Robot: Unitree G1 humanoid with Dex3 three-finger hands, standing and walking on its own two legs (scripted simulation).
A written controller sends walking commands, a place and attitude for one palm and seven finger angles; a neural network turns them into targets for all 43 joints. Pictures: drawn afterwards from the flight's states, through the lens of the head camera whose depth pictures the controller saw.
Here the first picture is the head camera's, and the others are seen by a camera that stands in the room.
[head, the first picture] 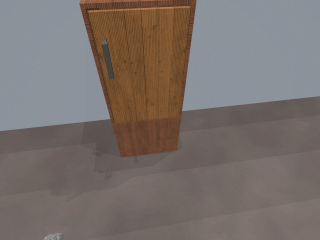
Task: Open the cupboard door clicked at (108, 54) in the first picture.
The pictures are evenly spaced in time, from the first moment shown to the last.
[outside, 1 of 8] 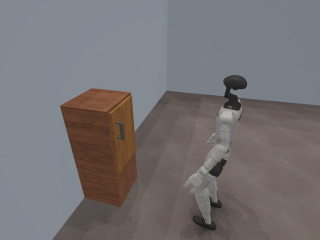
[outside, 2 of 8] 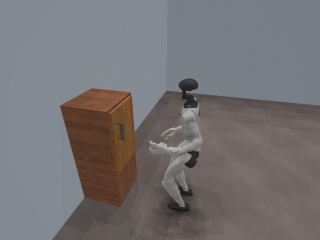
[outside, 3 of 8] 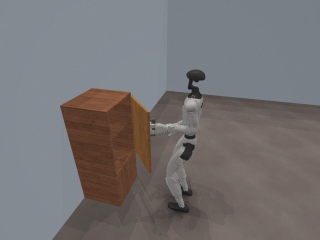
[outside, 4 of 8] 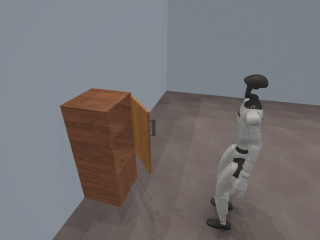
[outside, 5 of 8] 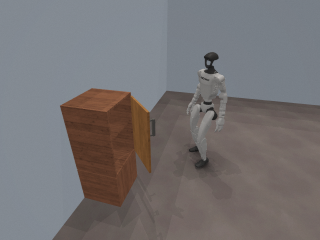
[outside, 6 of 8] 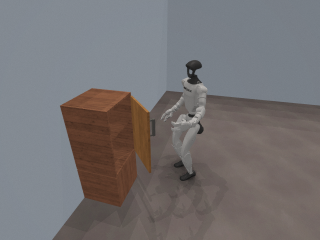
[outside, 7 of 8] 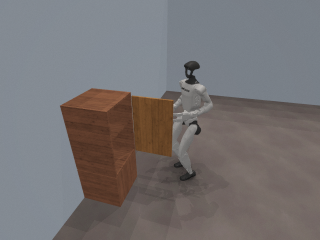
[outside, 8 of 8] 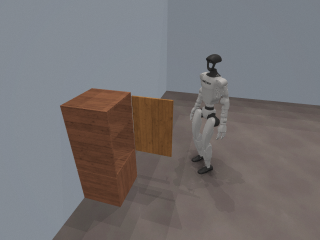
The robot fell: no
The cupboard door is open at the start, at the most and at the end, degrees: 0 91 89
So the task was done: yes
